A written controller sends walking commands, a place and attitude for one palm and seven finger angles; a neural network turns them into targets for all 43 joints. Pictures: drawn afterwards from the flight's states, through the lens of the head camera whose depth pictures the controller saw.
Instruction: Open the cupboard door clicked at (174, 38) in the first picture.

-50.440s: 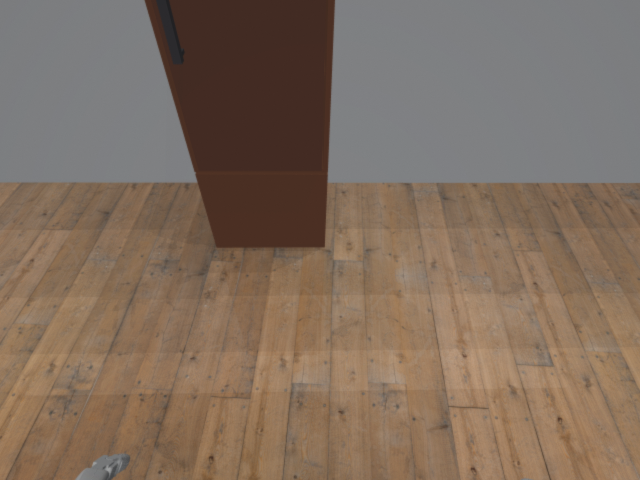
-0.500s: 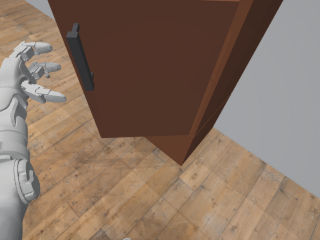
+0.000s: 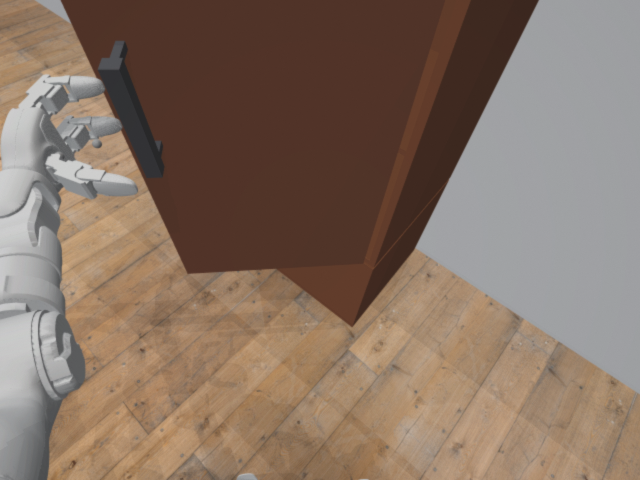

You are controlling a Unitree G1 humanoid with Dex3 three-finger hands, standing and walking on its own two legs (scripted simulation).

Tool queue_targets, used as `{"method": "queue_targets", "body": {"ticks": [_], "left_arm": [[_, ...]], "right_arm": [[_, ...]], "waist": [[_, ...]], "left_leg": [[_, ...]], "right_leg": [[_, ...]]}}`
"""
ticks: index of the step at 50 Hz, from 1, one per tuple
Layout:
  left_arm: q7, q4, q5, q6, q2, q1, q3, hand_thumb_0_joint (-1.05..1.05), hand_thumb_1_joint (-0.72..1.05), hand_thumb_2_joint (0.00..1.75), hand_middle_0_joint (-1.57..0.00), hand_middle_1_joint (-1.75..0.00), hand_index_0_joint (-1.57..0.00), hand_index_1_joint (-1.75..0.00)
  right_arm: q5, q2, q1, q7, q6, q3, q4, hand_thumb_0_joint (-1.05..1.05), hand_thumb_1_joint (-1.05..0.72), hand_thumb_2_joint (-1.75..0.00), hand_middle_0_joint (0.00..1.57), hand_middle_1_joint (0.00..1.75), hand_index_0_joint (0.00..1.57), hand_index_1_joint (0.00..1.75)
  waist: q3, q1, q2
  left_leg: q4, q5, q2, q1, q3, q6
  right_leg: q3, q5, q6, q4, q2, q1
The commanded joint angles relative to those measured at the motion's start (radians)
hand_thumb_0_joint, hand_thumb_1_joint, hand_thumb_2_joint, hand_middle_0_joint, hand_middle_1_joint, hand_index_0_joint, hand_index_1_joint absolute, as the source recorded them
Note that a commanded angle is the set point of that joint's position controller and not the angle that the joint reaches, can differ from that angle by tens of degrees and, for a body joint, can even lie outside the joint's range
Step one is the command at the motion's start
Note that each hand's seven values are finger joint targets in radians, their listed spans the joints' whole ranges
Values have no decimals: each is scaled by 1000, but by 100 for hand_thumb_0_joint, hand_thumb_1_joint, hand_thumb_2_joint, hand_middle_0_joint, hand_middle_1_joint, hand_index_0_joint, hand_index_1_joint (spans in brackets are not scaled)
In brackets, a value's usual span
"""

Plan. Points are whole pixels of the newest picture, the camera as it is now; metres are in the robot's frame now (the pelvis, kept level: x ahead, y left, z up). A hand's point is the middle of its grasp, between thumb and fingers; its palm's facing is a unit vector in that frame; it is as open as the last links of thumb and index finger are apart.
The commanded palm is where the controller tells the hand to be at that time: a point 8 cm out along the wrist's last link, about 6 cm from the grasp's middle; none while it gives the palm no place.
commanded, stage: slide the fingers in behind the handle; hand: left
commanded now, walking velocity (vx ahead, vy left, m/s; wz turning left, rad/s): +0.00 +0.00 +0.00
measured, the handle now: (138, 115) +0.54 +0.20 +0.13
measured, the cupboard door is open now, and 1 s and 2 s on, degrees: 45 45 45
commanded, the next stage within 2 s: close the thumb around the handle in 1.10 s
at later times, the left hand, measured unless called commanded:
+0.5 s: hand (132, 143) +0.48 +0.20 +0.14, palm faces +0.03 -1.00 +0.01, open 14.0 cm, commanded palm +0.45 +0.25 +0.13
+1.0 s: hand (141, 145) +0.47 +0.19 +0.14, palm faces +0.05 -1.00 +0.00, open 14.1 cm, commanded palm +0.45 +0.23 +0.13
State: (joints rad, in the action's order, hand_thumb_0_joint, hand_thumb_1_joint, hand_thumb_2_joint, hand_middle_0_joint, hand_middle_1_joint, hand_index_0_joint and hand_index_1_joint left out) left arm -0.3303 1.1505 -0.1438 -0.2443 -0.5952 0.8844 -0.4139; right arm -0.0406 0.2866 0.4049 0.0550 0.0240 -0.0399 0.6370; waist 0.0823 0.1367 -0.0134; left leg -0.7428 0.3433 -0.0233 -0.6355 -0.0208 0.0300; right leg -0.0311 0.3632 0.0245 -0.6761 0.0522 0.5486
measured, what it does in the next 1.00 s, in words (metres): stands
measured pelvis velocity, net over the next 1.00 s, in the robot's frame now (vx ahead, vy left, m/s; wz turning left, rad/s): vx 0.00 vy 0.00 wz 0.00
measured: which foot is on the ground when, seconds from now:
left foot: down 0.00-1.00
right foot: down 0.00-1.00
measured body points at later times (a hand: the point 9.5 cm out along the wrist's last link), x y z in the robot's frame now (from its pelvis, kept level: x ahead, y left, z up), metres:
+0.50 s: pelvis +0.01 +0.00 +0.00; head +0.07 +0.01 +0.45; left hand +0.47 +0.25 +0.14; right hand +0.06 -0.26 -0.11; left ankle +0.01 +0.10 -0.71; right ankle -0.03 -0.11 -0.71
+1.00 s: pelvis +0.00 +0.00 +0.00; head +0.05 +0.00 +0.45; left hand +0.47 +0.24 +0.14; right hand +0.02 -0.27 -0.12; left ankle +0.01 +0.10 -0.71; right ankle -0.03 -0.11 -0.71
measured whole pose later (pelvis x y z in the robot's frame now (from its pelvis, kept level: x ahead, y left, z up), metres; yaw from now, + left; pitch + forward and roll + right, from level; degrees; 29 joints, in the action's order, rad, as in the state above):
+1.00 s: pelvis +0.00 +0.00 +0.00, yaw +0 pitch +11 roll -1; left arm -0.19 1.08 -0.14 -0.24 -0.44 0.85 -0.33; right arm -0.04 0.28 0.40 0.03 0.02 -0.02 0.66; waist 0.09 0.11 -0.03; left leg -0.73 0.34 -0.02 -0.59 -0.03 0.03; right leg -0.03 0.37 0.03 -0.68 0.04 0.51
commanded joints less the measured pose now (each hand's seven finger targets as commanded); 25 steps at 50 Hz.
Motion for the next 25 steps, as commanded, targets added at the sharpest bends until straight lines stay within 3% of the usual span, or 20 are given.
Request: {"method": "queue_targets", "body": {"ticks": [1, 2, 4, 5, 6, 8, 10, 13, 15, 18, 20, 22, 25], "left_arm": [[-13, -218, -28, -48, -262, 433, -22, 0, -50, 30, -30, -120, -30, -120], [-13, -248, -25, -49, -251, 446, -6, 0, -50, 30, -30, -120, -30, -120], [-8, -270, -33, -49, -271, 405, -42, 0, -50, 30, -30, -120, -30, -120], [-8, -284, -40, -47, -226, 403, -8, 0, -50, 30, -30, -120, -30, -120], [-5, -277, -47, -42, -223, 378, -23, 0, -50, 30, -30, -120, -30, -120], [3, -297, -56, -39, -181, 403, 13, 0, -50, 30, -30, -120, -30, -120], [15, -285, -48, -29, -190, 377, -1, 0, -50, 30, -30, -120, -30, -120], [41, -312, -48, -30, -165, 400, 8, 0, -50, 30, -30, -120, -30, -120], [55, -333, -39, -37, -176, 392, -9, 0, -50, 30, -30, -120, -30, -120], [73, -370, -34, -49, -127, 427, 32, 0, -50, 30, -30, -120, -30, -120], [84, -376, -27, -49, -124, 405, 25, 0, -50, 30, -30, -120, -30, -120], [91, -360, -27, -43, -112, 404, 32, 0, -50, 30, -30, -120, -30, -120], [103, -333, -24, -28, -90, 389, 42, 0, -50, 30, -30, -120, -30, -120]], "right_arm": [[-4, 173, 108, 14, -25, 68, -69, 0, -90, -90, 20, 30, 20, 30], [-3, 170, 105, 12, -25, 69, -69, 0, -90, -90, 20, 30, 20, 30], [-4, 171, 108, 10, -21, 73, -76, 0, -90, -90, 20, 30, 20, 30], [-4, 164, 102, 7, -20, 72, -78, 0, -90, -90, 20, 30, 20, 30], [-4, 165, 103, 6, -20, 74, -81, 0, -90, -90, 20, 30, 20, 30], [-6, 160, 98, 6, -18, 72, -80, 0, -90, -90, 20, 30, 20, 30], [-6, 163, 95, 3, -19, 74, -80, 0, -90, -90, 20, 30, 20, 30], [-3, 159, 97, 3, -19, 77, -81, 0, -90, -90, 20, 30, 20, 30], [0, 159, 94, -2, -21, 79, -81, 0, -90, -90, 20, 30, 20, 30], [1, 151, 89, -5, -22, 77, -78, 0, -90, -90, 20, 30, 20, 30], [1, 151, 86, -10, -24, 80, -75, 0, -90, -90, 20, 30, 20, 30], [0, 151, 82, -11, -23, 79, -74, 0, -90, -90, 20, 30, 20, 30], [-1, 148, 76, -12, -21, 76, -75, 0, -90, -90, 20, 30, 20, 30]], "waist": [[383, -5, -86], [387, -5, -127], [417, -21, -103], [409, -14, -102], [405, -24, -75], [363, -9, -79], [352, -20, -79], [358, -14, -56], [402, -25, -64], [395, -14, -89], [415, -24, -102], [396, -18, -60], [373, -22, -57]], "left_leg": [[43, -338, 10, 327, 40, 23], [42, -353, 9, 344, 41, 21], [36, -403, 9, 359, 38, 23], [39, -407, 10, 362, 36, 22], [39, -404, 10, 353, 35, 23], [42, -406, 10, 353, 36, 25], [46, -398, 10, 352, 39, 23], [43, -413, 10, 363, 41, 25], [42, -429, 11, 380, 41, 21], [33, -473, 9, 403, 48, 19], [31, -494, 5, 429, 53, 13], [38, -475, 5, 412, 54, 13], [40, -454, 10, 389, 46, 16]], "right_leg": [[29, -381, -14, 73, -7, -88], [27, -385, -12, 69, -6, -77], [26, -436, -12, 64, -3, -104], [25, -445, -13, 65, -2, -109], [23, -449, -13, 66, -2, -117], [17, -440, -11, 69, -2, -102], [18, -428, -11, 70, -1, -89], [14, -427, -11, 68, -2, -91], [18, -453, -13, 59, -2, -109], [12, -462, -9, 51, -2, -91], [10, -463, -8, 46, 0, -81], [10, -456, -10, 51, 0, -87], [11, -456, -10, 53, -2, -88]]}}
